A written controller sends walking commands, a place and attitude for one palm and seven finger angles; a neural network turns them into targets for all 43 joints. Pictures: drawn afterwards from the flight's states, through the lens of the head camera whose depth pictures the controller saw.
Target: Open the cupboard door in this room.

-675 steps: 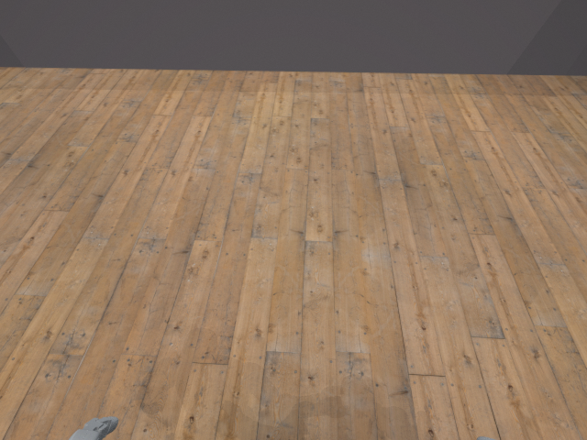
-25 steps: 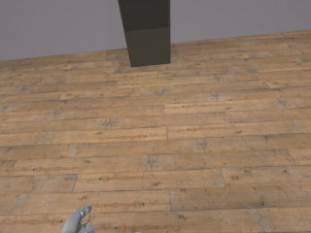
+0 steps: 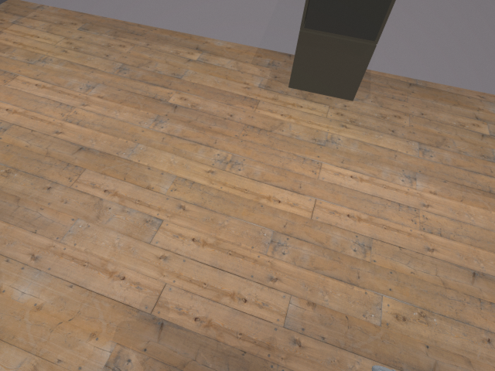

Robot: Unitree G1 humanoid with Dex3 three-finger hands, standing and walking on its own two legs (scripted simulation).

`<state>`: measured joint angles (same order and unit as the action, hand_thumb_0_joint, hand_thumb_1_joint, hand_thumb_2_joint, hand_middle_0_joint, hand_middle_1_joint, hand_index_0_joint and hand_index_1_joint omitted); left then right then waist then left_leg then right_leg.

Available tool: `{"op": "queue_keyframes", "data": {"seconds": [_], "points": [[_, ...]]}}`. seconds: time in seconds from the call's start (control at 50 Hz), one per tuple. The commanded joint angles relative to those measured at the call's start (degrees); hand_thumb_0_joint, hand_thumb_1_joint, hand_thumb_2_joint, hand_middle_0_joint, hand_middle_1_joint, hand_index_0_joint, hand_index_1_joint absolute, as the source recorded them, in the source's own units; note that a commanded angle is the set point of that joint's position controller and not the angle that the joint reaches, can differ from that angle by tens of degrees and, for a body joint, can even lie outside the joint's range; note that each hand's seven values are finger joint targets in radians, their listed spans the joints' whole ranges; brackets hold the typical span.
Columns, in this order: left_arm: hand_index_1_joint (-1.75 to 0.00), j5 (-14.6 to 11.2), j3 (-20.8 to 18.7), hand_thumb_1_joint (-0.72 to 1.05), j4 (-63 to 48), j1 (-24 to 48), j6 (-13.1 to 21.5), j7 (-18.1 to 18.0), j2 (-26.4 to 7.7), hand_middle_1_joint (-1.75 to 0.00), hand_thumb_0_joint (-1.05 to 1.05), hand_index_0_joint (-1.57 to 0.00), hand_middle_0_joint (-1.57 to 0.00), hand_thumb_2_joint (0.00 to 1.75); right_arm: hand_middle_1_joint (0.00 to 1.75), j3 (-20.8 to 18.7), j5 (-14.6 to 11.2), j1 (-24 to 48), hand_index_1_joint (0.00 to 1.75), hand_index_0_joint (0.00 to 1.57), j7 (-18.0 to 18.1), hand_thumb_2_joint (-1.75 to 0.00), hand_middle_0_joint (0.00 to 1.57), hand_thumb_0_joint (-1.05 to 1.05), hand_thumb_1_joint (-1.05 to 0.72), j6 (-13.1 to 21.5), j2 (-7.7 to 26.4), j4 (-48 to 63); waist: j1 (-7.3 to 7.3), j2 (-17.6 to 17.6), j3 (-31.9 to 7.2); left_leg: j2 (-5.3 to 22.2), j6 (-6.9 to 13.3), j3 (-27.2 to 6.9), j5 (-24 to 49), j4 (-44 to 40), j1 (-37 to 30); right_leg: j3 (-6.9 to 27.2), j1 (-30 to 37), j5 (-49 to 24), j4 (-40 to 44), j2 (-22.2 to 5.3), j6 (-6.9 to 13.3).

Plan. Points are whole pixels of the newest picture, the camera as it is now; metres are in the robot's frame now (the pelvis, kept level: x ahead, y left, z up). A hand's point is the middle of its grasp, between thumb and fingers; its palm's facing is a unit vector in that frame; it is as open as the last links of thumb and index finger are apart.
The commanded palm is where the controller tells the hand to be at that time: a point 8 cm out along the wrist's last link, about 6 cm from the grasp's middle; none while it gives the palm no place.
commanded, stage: turn or walk to find it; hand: left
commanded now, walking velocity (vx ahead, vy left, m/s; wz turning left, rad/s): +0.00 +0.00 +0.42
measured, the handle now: out of the picture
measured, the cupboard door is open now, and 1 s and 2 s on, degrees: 0 0 0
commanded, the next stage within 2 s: stand and wait in 0.62 s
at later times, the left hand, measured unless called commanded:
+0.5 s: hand out of the picture +0.11 +0.19 -0.14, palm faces +0.14 -0.95 -0.28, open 7.4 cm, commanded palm none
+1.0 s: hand out of the picture -0.09 +0.12 -0.16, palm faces +0.37 -0.90 -0.23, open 7.4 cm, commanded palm none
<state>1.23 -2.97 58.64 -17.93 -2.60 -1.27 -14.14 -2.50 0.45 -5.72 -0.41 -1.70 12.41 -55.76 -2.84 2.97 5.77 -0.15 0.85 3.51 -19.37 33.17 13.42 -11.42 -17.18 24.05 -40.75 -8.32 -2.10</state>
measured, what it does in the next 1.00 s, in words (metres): steps on the spot, turning left: right foot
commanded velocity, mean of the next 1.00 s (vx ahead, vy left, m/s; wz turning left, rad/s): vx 0.00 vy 0.00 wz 0.29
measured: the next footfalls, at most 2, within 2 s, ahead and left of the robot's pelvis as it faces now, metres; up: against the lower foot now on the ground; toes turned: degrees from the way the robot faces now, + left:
right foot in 0.50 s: +0.06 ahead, -0.12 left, +0.00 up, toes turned +7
left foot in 1.02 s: -0.05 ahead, +0.08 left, +0.00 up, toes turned +24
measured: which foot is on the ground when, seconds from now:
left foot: down 0.00-0.50, up 0.52-1.00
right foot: up 0.00-0.48, down 0.50-1.00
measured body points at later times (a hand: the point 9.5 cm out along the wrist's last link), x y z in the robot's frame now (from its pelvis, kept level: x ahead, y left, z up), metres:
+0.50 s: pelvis +0.00 -0.03 +0.01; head +0.04 -0.04 +0.45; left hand +0.10 +0.24 -0.12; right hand +0.05 -0.27 -0.16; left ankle -0.03 +0.10 -0.73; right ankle +0.01 -0.13 -0.73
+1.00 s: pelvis -0.01 -0.05 +0.01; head +0.01 -0.05 +0.46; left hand -0.10 +0.17 -0.14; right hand +0.14 -0.25 -0.14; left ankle -0.08 +0.07 -0.72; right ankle +0.02 -0.13 -0.73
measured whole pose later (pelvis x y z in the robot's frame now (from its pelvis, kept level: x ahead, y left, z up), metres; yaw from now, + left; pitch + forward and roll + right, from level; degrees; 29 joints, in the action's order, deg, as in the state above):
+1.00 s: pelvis -0.01 -0.05 +0.01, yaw +18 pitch +0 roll +1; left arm 1.5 -1.5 61.2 -17.9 -0.2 -1.4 -9.9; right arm -2.4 0.3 -8.7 0.8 -2.1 12.0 -59.8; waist -2.7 -0.7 2.9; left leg 2.1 -2.8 1.5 -19.1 33.7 12.5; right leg -11.5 -12.5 16.0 -29.0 -2.7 2.8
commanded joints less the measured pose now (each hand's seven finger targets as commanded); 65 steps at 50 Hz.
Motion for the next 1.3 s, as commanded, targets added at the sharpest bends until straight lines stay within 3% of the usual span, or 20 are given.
{"op": "queue_keyframes", "data": {"seconds": [0.0,0.1,0.2,0.34,0.44,0.46,0.48,0.5,0.52,0.58,0.64,0.88,0.96,0.98,1.02,1.04,1.06,1.14,1.22,1.28], "points": [[-0.30,-0.1,-0.5,0.90,-6.1,5.1,0.4,-0.5,-4.2,-0.30,0.00,-0.20,-0.20,0.90,0.30,-2.5,0.5,-7.5,0.30,0.20,1.4,-0.90,0.20,0.00,-0.90,0.9,12.8,1.2,5.21,-16.3,-6.6,19.7,8.8,-18.6,37.8,-14.9,-8.4,9.5,-12.7,8.2,-19.0,0.8,-1.9],[-0.30,-0.3,-1.1,0.90,-4.4,3.8,0.9,0.5,-4.9,-0.30,0.00,-0.20,-0.20,0.90,0.30,-2.1,0.2,-4.3,0.30,0.20,1.6,-0.90,0.20,0.00,-0.90,1.5,10.7,2.6,2.74,-10.0,-6.9,13.0,7.2,-12.1,41.1,-12.8,-11.4,9.6,-14.4,-1.3,-23.9,2.2,-3.1],[-0.30,-0.3,-1.1,0.90,-6.2,7.1,0.8,0.2,-4.8,-0.30,0.00,-0.20,-0.20,0.90,0.30,-2.4,0.3,-7.0,0.30,0.20,1.5,-0.90,0.20,0.00,-0.90,1.7,9.7,2.6,3.66,-10.8,-6.4,12.7,7.8,-15.0,39.0,-13.4,-10.3,10.5,-14.3,-2.7,-21.7,2.5,-4.0],[-0.30,-0.8,-0.5,0.90,-9.6,12.5,1.1,0.0,-3.2,-0.30,0.00,-0.20,-0.20,0.90,0.30,-3.1,1.0,-9.1,0.30,0.20,1.5,-0.90,0.20,0.00,-0.90,1.2,10.1,2.7,4.96,-11.9,-7.1,12.8,9.3,-21.2,39.7,-10.9,-8.7,10.4,-9.3,1.8,-7.6,4.9,-3.1],[-0.30,-1.2,-0.7,0.90,-8.5,7.1,2.3,-0.2,-4.0,-0.30,0.00,-0.20,-0.20,0.90,0.30,-3.4,0.7,-7.4,0.30,0.20,1.3,-0.90,0.20,0.00,-0.90,1.0,9.9,3.2,1.87,-10.9,-9.7,9.0,5.6,-21.6,33.2,-5.6,-0.9,9.1,6.7,-11.6,14.2,6.3,-1.7],[-0.30,-0.9,-1.1,0.90,-8.0,4.8,2.9,-0.4,-5.9,-0.30,0.00,-0.20,-0.20,0.90,0.30,-3.2,0.3,-8.1,0.30,0.20,1.1,-0.90,0.20,0.00,-0.90,1.1,8.3,3.3,1.09,-5.7,-11.5,6.1,2.7,-19.4,23.6,-2.2,4.4,12.0,15.1,-18.0,20.1,2.5,-1.0],[-0.30,0.0,-2.1,0.90,-7.5,2.8,3.6,-0.9,-11.0,-0.30,0.00,-0.20,-0.20,0.90,0.30,-2.6,-0.2,-9.6,0.30,0.20,0.7,-0.90,0.20,0.00,-0.90,1.2,4.7,3.9,0.67,8.3,-14.0,-0.5,-1.2,-11.6,3.4,8.1,15.3,24.0,24.9,-25.9,21.7,-10.8,3.1],[-0.30,-0.2,-2.2,0.90,-7.8,1.8,3.4,-1.0,-12.8,-0.30,0.00,-0.20,-0.20,0.90,0.30,-2.9,0.1,-8.0,0.30,0.20,1.0,-0.90,0.20,0.00,-0.90,0.8,5.3,5.2,-0.07,12.3,-12.1,-3.3,-2.7,-7.5,-15.9,18.9,18.0,30.3,19.2,-35.0,21.6,-20.1,9.7],[-0.30,-0.5,-2.1,0.90,-8.4,3.7,3.4,-1.1,-10.6,-0.30,0.00,-0.20,-0.20,0.90,0.30,-3.2,0.6,-8.0,0.30,0.20,1.0,-0.90,0.20,0.00,-0.90,-0.2,6.6,4.2,0.69,7.9,-9.8,-1.1,-2.5,-10.0,-14.1,27.1,16.8,27.0,13.4,-31.4,22.5,-18.5,11.9],[-0.30,-0.8,-1.0,0.90,-10.3,11.6,3.0,-1.0,-6.1,-0.30,0.00,-0.20,-0.20,0.90,0.30,-3.6,0.9,-11.1,0.30,0.20,0.0,-0.90,0.20,0.00,-0.90,-1.5,6.0,1.1,4.65,3.8,-3.3,1.2,-3.1,-8.6,-4.5,36.3,16.8,17.9,4.5,-17.7,24.6,-10.9,8.7],[-0.30,-0.6,-0.6,0.90,-9.4,9.3,3.8,-0.7,-4.9,-0.30,0.00,-0.20,-0.20,0.90,0.30,-3.0,0.9,-12.5,0.30,0.20,-0.2,-0.90,0.20,0.00,-0.90,-1.7,4.7,-0.1,4.31,6.0,-3.6,1.3,-4.3,-7.1,0.3,36.0,16.8,12.8,6.5,-21.0,24.6,-7.8,7.4],[-0.30,0.3,-0.5,0.90,-1.0,-2.0,4.0,-0.6,-5.9,-0.30,0.00,-0.20,-0.20,0.90,0.30,-0.4,0.0,-4.4,0.30,0.20,1.0,-0.90,0.20,0.00,-0.90,-0.1,2.0,-0.8,-0.22,6.8,-6.8,2.3,-4.1,-2.0,-5.7,7.7,6.5,14.8,13.2,-39.9,20.6,-8.9,11.2],[-0.30,-0.4,-0.5,0.90,0.7,0.2,3.6,-0.9,-5.7,-0.30,0.00,-0.20,-0.20,0.90,0.30,0.0,-0.2,-8.1,0.30,0.20,1.3,-0.90,0.20,0.00,-0.90,0.9,2.2,-3.0,2.83,5.1,-7.7,2.2,-2.9,-1.0,7.1,-8.7,-4.4,12.4,9.0,-32.7,16.9,-7.5,7.7],[-0.30,-0.7,-0.5,0.90,0.7,0.5,3.3,-0.9,-5.0,-0.30,0.00,-0.20,-0.20,0.90,0.30,-0.2,-0.3,-9.0,0.30,0.20,1.2,-0.90,0.20,0.00,-0.90,1.4,3.6,-3.4,3.25,1.3,-8.4,4.3,-2.2,-3.2,12.8,-12.3,-8.4,10.3,6.2,-27.4,13.5,-5.5,5.6],[-0.30,-1.0,0.6,0.90,-0.1,-0.9,2.6,-0.6,-0.8,-0.30,0.00,-0.20,-0.20,0.90,0.30,-0.9,0.4,-7.5,0.30,0.20,1.6,-0.90,0.20,0.00,-0.90,1.6,8.7,-2.4,2.52,-13.9,-6.9,17.3,5.1,-17.1,26.1,-14.3,-9.7,4.0,-2.7,-5.8,5.7,1.8,0.5],[-0.30,-0.7,0.9,0.90,-0.4,0.5,2.3,-0.5,-0.4,-0.30,0.00,-0.20,-0.20,0.90,0.30,-1.0,0.6,-6.9,0.30,0.20,1.9,-0.90,0.20,0.00,-0.90,1.4,9.0,-2.4,3.12,-14.9,-4.7,19.6,8.3,-18.6,27.8,-16.7,-7.7,5.0,-4.7,4.2,-0.5,3.0,-0.1],[-0.30,-0.5,0.9,0.90,-0.2,2.7,1.6,-0.6,-0.8,-0.30,0.00,-0.20,-0.20,0.90,0.30,-0.8,0.6,-6.2,0.30,0.20,2.3,-0.90,0.20,0.00,-0.90,1.5,8.2,-3.1,3.69,-19.1,-3.3,18.5,9.4,-18.8,29.8,-17.9,-6.0,6.5,-5.6,6.6,-6.0,2.4,-0.4],[-0.30,-0.5,0.7,0.90,0.8,1.8,1.3,-0.1,-0.7,-0.30,0.00,-0.20,-0.20,0.90,0.30,-0.6,0.6,-3.5,0.30,0.20,2.6,-0.90,0.20,0.00,-0.90,1.5,7.3,-2.3,2.34,-13.9,-3.4,14.8,8.7,-13.9,32.8,-14.8,-5.6,8.6,-6.2,4.2,-9.3,2.8,-0.9],[-0.30,-0.5,1.3,0.90,1.4,1.3,1.9,0.0,0.8,-0.30,0.00,-0.20,-0.20,0.90,0.30,-1.2,0.7,-4.6,0.30,0.20,2.4,-0.90,0.20,0.00,-0.90,1.7,7.5,-2.7,2.69,-11.1,-5.3,12.6,7.2,-12.3,31.0,-13.3,-5.8,7.1,-1.3,0.5,1.3,4.0,-1.5],[-0.30,-0.3,1.4,0.90,3.3,-3.1,2.6,-0.2,0.2,-0.30,0.00,-0.20,-0.20,0.90,0.30,-1.2,0.1,-4.1,0.30,0.20,2.2,-0.90,0.20,0.00,-0.90,1.7,6.6,-3.1,0.81,-8.6,-6.7,9.4,3.8,-10.7,22.0,-9.1,-2.4,6.6,7.4,-12.7,15.5,4.4,-1.6]]}}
